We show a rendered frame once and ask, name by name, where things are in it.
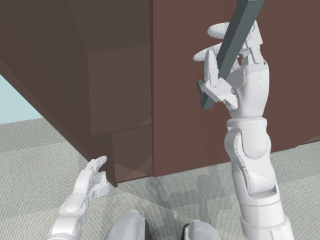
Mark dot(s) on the left robot forearm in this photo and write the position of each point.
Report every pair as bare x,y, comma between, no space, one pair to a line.
72,216

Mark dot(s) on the robot left thigh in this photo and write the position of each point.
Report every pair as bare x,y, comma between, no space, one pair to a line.
129,226

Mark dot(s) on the robot thigh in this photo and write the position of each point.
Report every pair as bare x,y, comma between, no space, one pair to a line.
199,230
129,226

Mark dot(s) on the robot right thigh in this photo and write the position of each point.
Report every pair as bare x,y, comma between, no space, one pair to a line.
199,230

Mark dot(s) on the handle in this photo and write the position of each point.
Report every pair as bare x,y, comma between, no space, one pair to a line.
242,20

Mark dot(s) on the robot right hand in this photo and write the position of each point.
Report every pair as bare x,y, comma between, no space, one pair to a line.
250,81

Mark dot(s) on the right robot forearm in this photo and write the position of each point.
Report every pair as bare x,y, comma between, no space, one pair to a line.
248,146

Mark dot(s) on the robot left hand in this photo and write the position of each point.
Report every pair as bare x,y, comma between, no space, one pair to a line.
93,186

